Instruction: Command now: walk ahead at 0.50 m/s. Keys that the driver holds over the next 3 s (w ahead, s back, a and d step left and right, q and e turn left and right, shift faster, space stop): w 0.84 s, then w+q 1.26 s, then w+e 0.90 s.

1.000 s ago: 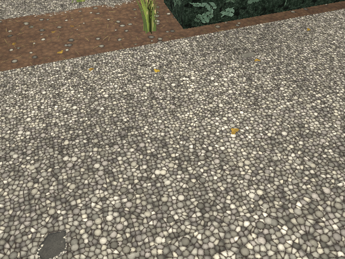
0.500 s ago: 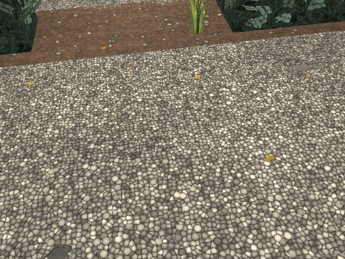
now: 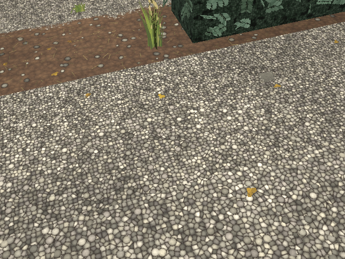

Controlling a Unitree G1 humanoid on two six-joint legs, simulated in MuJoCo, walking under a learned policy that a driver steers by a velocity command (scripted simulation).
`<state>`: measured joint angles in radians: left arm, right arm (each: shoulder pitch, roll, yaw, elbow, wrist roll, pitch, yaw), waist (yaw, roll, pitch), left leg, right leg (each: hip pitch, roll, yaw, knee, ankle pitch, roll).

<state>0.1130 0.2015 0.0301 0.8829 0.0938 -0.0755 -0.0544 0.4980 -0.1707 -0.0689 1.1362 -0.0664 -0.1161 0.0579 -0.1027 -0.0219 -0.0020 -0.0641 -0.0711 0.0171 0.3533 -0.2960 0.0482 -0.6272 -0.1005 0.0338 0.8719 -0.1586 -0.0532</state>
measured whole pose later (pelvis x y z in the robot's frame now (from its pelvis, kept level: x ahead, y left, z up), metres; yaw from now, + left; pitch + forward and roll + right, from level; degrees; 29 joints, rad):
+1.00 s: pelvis +0.61 -0.03 -0.20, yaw +4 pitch +1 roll +1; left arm -0.06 0.21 0.02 0.84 0.05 -0.10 -0.05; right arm 0.46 -0.15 -0.04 1.06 -0.09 -0.10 0.09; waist -0.08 0.00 0.01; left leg 0.00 0.00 -0.03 0.70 -0.49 0.03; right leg -0.50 0.01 -0.06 0.58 -0.12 -0.08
